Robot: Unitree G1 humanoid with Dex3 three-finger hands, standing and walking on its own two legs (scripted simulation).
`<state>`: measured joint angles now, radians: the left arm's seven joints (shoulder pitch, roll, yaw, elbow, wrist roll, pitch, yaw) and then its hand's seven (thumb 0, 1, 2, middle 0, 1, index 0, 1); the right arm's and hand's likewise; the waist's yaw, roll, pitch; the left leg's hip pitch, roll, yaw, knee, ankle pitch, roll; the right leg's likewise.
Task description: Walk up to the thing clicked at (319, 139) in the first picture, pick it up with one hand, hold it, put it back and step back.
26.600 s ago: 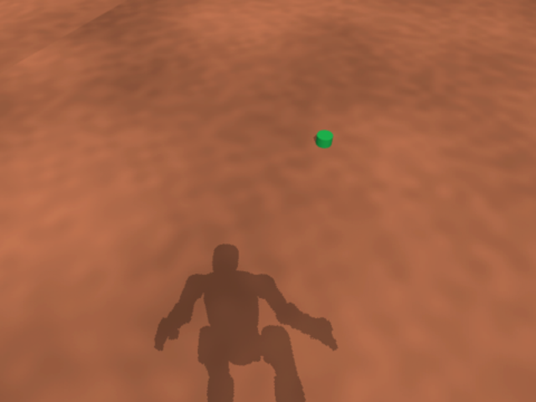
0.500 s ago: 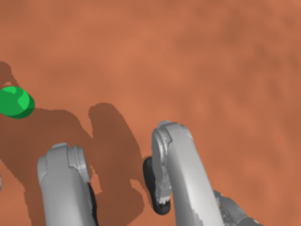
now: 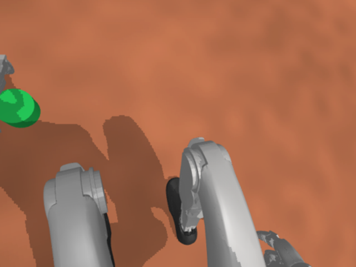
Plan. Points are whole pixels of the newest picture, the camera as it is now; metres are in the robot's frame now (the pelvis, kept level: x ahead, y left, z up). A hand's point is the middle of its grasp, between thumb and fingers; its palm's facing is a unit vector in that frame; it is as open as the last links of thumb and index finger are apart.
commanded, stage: home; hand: left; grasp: from above
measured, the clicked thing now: (17, 108) +0.50 +0.31 -0.30
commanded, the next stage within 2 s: none
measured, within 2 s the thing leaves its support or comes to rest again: neither
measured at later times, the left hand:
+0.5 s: hand out of the picture +0.42 +0.30 -0.04, palm faces -0.36 -0.38 -0.85, open 10.6 cm
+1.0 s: hand out of the picture +0.27 +0.23 +0.17, palm faces +0.01 -0.91 -0.41, open 7.4 cm
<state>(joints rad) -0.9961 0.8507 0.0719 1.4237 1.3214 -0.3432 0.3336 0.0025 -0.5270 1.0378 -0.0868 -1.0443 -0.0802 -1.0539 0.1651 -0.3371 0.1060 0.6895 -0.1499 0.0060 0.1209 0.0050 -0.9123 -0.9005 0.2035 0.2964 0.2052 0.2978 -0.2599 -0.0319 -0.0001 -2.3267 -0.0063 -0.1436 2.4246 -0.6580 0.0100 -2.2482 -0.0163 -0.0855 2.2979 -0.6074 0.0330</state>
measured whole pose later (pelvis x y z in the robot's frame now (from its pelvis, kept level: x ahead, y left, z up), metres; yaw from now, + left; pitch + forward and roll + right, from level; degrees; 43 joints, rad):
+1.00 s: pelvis +0.04 +0.00 +0.27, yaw +7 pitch +24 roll -4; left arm 0.09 0.33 0.03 0.19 0.11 0.29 0.06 0.01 0.89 0.89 -0.21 -0.30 -0.21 -0.30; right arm 0.10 -0.22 0.02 0.54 0.05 -0.10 -0.05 0.01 -0.91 -0.90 0.21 0.30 0.21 0.30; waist -0.06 0.03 -0.19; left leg -1.38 0.02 -0.07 1.56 -0.61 -0.01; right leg -1.34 -0.02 -0.06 1.49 -0.57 0.02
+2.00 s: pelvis +0.10 +0.00 +0.39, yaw +9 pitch +10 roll -3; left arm 0.49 0.22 0.02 -0.12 -0.05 0.45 0.02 0.01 0.91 0.90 -0.20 -0.30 -0.20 -0.30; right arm 0.28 -0.22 0.04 0.54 0.01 -0.24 -0.18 0.02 -0.90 -0.90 0.21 0.30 0.21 0.30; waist -0.04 0.05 -0.16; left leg -0.68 0.03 -0.05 1.01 -0.50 -0.01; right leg -0.65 -0.01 -0.06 0.94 -0.46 0.02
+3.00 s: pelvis +0.10 +0.00 +0.39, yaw +8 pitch +10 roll -3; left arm 0.49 0.22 0.02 -0.12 -0.05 0.46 0.02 0.01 0.91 0.90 -0.20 -0.30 -0.20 -0.30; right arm 0.28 -0.23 0.02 0.54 0.01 -0.23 -0.18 0.02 -0.90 -0.90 0.21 0.30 0.21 0.30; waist -0.04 0.05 -0.16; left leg -0.69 0.03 -0.05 1.02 -0.51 -0.01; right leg -0.65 -0.01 -0.06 0.95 -0.47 0.02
